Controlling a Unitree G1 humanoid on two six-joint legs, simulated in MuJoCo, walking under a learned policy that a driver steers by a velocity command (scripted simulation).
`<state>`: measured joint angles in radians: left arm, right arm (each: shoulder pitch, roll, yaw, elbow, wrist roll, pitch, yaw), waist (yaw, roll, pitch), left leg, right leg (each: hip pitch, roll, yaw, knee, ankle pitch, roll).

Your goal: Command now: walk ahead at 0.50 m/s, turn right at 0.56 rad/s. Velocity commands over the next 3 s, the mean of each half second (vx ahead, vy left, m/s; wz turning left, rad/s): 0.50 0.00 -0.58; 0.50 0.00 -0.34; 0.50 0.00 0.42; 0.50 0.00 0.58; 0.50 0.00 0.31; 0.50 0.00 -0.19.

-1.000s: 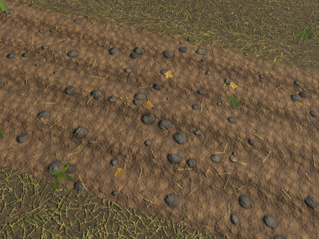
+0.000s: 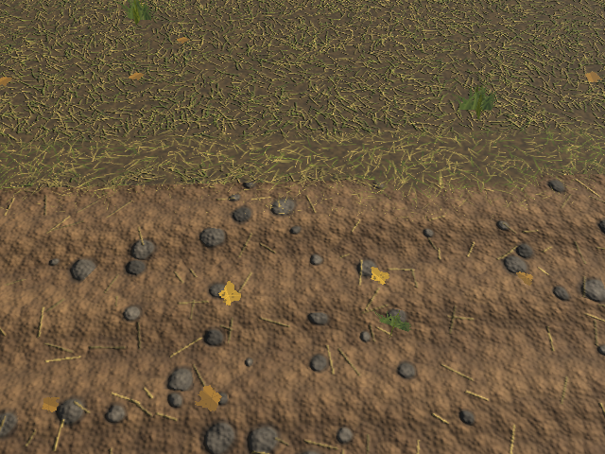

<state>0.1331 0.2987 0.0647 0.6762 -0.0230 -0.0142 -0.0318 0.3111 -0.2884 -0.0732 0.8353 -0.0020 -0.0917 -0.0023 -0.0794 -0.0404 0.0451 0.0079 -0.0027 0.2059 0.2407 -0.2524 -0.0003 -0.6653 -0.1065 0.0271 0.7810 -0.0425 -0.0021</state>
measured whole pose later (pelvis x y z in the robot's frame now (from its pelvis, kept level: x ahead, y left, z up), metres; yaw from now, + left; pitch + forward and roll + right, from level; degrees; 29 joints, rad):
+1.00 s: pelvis +0.53 -0.12 +0.00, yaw -27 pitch +2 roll +1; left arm 0.09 0.28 0.04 0.64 -0.01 -0.07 -0.01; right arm 0.39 -0.28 -0.06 0.86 0.02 -0.08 0.02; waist -0.11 -0.03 0.04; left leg -0.08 -0.04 -0.01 0.27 -0.22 0.03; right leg -0.59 -0.07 0.07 0.66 -0.10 0.02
